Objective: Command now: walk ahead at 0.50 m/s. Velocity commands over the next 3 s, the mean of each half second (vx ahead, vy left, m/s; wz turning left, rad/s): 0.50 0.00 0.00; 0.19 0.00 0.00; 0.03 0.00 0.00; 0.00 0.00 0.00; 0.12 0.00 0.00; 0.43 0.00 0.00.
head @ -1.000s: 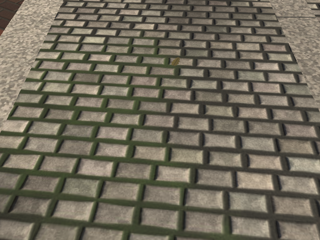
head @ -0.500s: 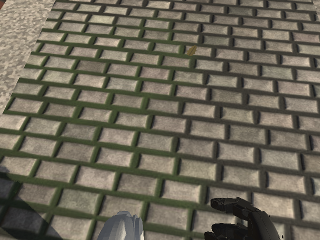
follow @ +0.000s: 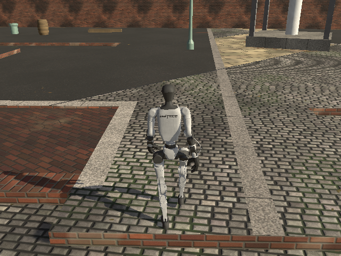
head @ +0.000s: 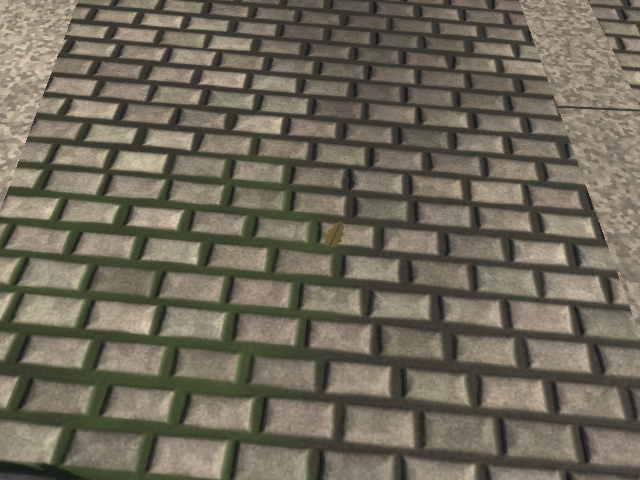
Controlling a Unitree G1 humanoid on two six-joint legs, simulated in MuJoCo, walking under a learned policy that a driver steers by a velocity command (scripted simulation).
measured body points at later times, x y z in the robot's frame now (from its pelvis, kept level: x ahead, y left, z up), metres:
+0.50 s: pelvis +0.29 -0.01 +0.00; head +0.32 -0.02 +0.45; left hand +0.24 +0.23 -0.14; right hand +0.48 -0.22 -0.12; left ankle +0.47 +0.13 -0.70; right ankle +0.18 -0.07 -0.74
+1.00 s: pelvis +0.45 +0.02 +0.00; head +0.45 +0.03 +0.45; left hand +0.50 +0.25 -0.16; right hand +0.47 -0.21 -0.15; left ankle +0.51 +0.09 -0.74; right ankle +0.46 -0.11 -0.73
